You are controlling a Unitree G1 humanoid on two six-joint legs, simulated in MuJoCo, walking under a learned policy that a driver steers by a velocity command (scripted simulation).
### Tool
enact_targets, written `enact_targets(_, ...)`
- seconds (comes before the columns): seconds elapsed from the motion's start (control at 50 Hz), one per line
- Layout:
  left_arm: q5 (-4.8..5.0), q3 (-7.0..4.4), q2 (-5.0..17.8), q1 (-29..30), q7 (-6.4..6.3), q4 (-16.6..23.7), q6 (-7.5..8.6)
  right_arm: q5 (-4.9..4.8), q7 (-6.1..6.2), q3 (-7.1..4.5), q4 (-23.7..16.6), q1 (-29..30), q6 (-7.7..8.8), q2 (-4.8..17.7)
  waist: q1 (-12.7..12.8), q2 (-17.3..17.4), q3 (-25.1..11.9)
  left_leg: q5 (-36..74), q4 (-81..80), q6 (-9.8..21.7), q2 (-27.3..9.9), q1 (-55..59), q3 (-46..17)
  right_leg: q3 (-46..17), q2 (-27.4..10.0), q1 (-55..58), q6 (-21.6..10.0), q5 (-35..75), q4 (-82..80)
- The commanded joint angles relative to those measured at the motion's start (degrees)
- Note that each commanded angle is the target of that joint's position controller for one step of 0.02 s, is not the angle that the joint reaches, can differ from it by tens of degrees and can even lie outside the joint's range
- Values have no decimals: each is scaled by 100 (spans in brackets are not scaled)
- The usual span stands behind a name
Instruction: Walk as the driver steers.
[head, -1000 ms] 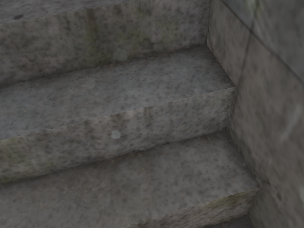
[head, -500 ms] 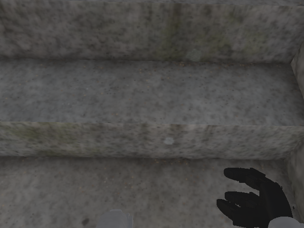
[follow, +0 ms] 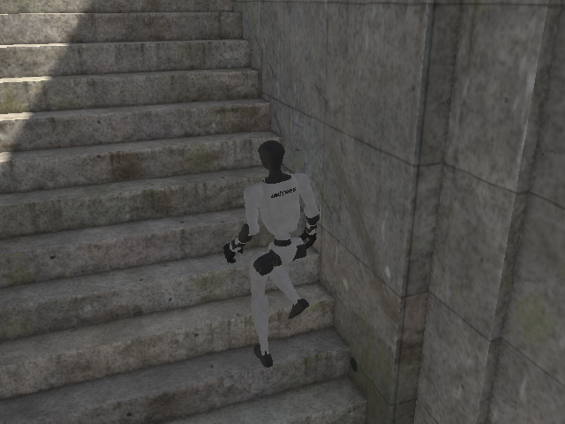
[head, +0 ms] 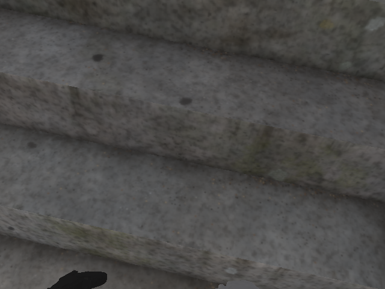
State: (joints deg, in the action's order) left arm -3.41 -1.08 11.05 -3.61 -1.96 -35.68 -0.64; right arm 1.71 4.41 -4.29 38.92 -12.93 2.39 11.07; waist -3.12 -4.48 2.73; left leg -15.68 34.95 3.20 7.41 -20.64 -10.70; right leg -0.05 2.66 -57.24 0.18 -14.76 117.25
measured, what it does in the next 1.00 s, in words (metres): steps to the right: right foot 0.21 m higher, then left foot 0.21 m lower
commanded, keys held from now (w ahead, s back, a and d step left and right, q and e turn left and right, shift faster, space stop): q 0.02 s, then no key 0.34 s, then w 0.64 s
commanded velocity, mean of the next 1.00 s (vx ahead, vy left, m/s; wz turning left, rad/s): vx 0.21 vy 0.00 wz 0.15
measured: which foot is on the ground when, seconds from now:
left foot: down 0.00-0.30, up 0.32-0.74, down 0.76-1.00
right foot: up 0.00-0.26, down 0.28-0.74, up 0.76-1.00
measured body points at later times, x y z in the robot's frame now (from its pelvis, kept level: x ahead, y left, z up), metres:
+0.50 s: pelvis +0.02 -0.13 +0.06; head +0.04 -0.17 +0.51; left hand +0.26 +0.03 +0.01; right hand +0.13 -0.39 -0.07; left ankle -0.04 -0.01 -0.44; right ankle +0.09 -0.23 -0.53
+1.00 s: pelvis -0.08 -0.13 +0.00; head -0.10 -0.14 +0.45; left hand +0.17 +0.03 -0.04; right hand +0.02 -0.38 -0.12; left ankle -0.02 -0.05 -0.73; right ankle -0.13 -0.25 -0.55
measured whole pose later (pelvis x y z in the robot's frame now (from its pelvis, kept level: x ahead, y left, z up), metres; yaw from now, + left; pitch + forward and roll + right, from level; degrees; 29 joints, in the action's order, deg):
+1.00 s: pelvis -0.08 -0.13 +0.00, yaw +3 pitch +1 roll +1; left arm 0.7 2.6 5.1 -2.9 -2.3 -30.5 -2.2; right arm 2.1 3.5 -1.2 40.4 -18.5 1.9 11.0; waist -4.8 -0.4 -5.0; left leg -15.2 34.2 5.9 2.7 -22.5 6.0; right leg 1.0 -2.7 -38.5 0.8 -29.0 94.9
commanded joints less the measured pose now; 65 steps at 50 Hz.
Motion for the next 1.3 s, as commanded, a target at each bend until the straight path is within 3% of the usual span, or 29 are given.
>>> enact_targets(0.02,5,24,86,1269,-39,986,186,-14,102,-375,-153,-476,185,1224,-374,955,-914,3407,-1036,1587,-1955,2872,-2042,-326,-185,-2101,-44,-928,1001)
enact_targets(0.18,43,261,-125,1832,-67,1975,-49,-53,163,-408,-72,-577,24,1484,-272,868,-1018,3729,-1226,1201,-1784,2208,-1348,-504,-713,-1551,-69,-2256,246)
enact_targets(0.24,251,451,-389,1606,-46,2287,-224,18,158,-393,-256,-39,-216,1624,107,1470,-1057,4330,-2324,653,-1786,217,-1113,-550,-843,1756,-378,-2312,-3170)
enact_targets(0.28,424,358,-433,391,-123,1615,-381,-65,-43,-468,73,-647,-439,1751,355,1681,-1304,3843,-2128,649,-1458,97,-595,262,-144,3615,-501,-3218,-5217)
enact_targets(0.3,239,153,-63,-208,-200,1369,-245,-82,-211,-433,-105,-494,-426,1553,892,329,-1847,4252,-470,93,-1253,-384,79,-1217,-766,4563,-686,-1772,-5682)
enact_targets(0.32,106,29,535,-158,-287,1405,-180,-211,-346,-321,-478,-356,-411,1007,946,-2090,-2578,651,1632,-470,-638,-1503,35,-3357,-2049,5308,-1128,-1292,-6791)
enact_targets(0.34,191,71,559,421,-362,1496,-143,-47,-352,-279,-303,-643,-374,661,488,-2253,-3266,-274,4434,-874,67,-1626,-1100,-3783,-2034,5089,-992,-1208,-6849)
enact_targets(0.38,273,170,261,872,-360,1374,-197,118,-349,-281,-363,-721,-407,822,-154,-1564,-2233,18,6290,-1075,384,-2740,-1000,-2202,-1934,4384,-530,-1580,-6348)
enact_targets(0.4,294,274,-93,1192,-338,1182,-226,81,-302,-134,-359,-1019,-463,707,-684,-1916,-1433,331,6521,-995,134,-2842,-443,-1339,-1723,3596,-791,-1968,-5673)
enact_targets(0.46,130,378,-412,1277,-333,1048,-171,422,-329,-45,-161,-1524,-838,620,-936,-442,-800,825,7416,-694,198,-1797,1067,-708,-1627,1485,-640,-3935,-5989)
enact_targets(0.56,301,88,157,1443,-405,957,141,276,-369,59,-349,-1219,-937,511,-798,-20,-480,606,6571,-213,-165,-1526,713,-1618,-2324,966,-743,-4188,-6454)
enact_targets(0.66,302,178,-261,1681,-431,1160,211,16,-372,148,-410,-1233,-678,414,-711,-235,-477,264,2465,485,-697,-1215,1241,-665,-2272,1597,-528,-3398,-5671)
enact_targets(0.74,573,144,-554,1669,-624,1126,-36,-114,-372,243,117,-1907,-598,-44,-734,-167,-823,1939,-227,1230,-1394,635,1719,462,-1344,1257,-505,-2879,-3555)
enact_targets(0.78,892,281,-1459,1523,-486,1151,-197,566,-555,434,-165,-1041,-423,-136,-95,1898,-640,2399,-211,869,-1233,-172,695,970,-64,394,7,-2916,1048)
enact_targets(0.82,555,244,-1140,1718,-568,1838,-42,470,-484,-76,-615,-474,-374,1321,138,2262,-670,-2099,-1988,1543,-2501,-165,-2034,-341,-364,-1128,102,-1675,2498)
enact_targets(0.84,424,146,-724,2247,-534,2079,8,187,-289,-84,-773,111,-378,1330,97,2342,-239,-3249,-3110,1630,-2863,-878,-3062,-496,-529,-1142,261,-1509,2721)
enact_targets(0.86,340,-10,-27,2256,-383,1871,10,87,-171,67,-796,573,-233,921,148,921,-160,-2777,-2857,1577,-2680,-404,-2682,-73,-513,-1369,308,-473,2588)
enact_targets(0.9,320,81,-3,1826,-166,1724,34,58,-17,45,-492,-393,25,1022,-122,-169,-591,-2427,-2397,1380,-2626,507,-2357,-315,-785,-664,178,-66,904)
enact_targets(0.94,343,163,-202,1324,-42,1395,-40,51,31,41,-233,-823,141,997,-162,-368,-802,-2420,-2060,1150,-2259,897,-1763,-241,-684,143,145,-671,-864)
enact_targets(1.02,595,266,-157,757,-12,978,14,-53,-132,-45,-39,-395,-172,932,-62,1103,-542,-1765,-2038,831,-1342,-123,293,286,-254,3038,-136,-3079,-6719)
enact_targets(1.06,746,275,-360,-298,-88,424,-61,3,-196,6,-169,178,-354,589,501,1461,-684,-1452,-902,696,-1092,-469,517,-16,-572,4622,-418,-1337,-9302)
enact_targets(1.08,712,316,-440,-783,-130,12,-13,89,-265,104,-221,377,-355,195,578,1016,-527,-1579,64,548,-824,-511,679,-145,-668,4783,-401,-700,-10138)
enact_targets(1.1,407,408,-508,-1091,-115,-392,157,-16,-562,189,-260,594,-302,-291,397,-218,-488,-1355,1987,217,-472,-1813,1053,-1072,-898,5110,-199,-1115,-9623)
enact_targets(1.12,368,274,-30,-983,-296,-118,295,219,-766,223,-397,232,-214,-98,116,-256,-328,-102,2203,-161,-902,-1756,532,-3313,-2090,4153,-696,-2301,-10310)
enact_targets(1.14,361,237,9,-234,-315,-83,345,265,-845,160,-267,-370,-216,115,-487,-209,-300,-206,2879,-351,-922,-2156,218,-3098,-2294,4401,-885,-1858,-10258)
enact_targets(1.16,326,142,291,272,-206,-34,304,72,-827,19,63,-667,-464,189,-506,-755,-415,-728,5297,-594,73,-2546,170,-2069,-2038,4546,-792,290,-9656)
enact_targets(1.2,269,-117,812,986,-268,245,318,178,-725,-137,-53,-992,-674,830,-1025,-513,-409,-384,6862,-810,-11,-3370,-684,-1367,-2474,4690,-1022,860,-9129)
enact_targets(1.24,331,-240,843,-45,-206,71,286,363,-720,-153,-115,-433,-638,1091,-484,588,-319,2,6417,-733,-33,-3640,-226,-660,-2234,5228,-612,448,-8919)
enact_targets(1.3,441,-293,788,59,-337,145,261,326,-646,-147,-244,-296,-803,840,-601,-394,-339,741,6758,-655,-317,-3271,-263,-584,-2370,4476,-598,-455,-8388)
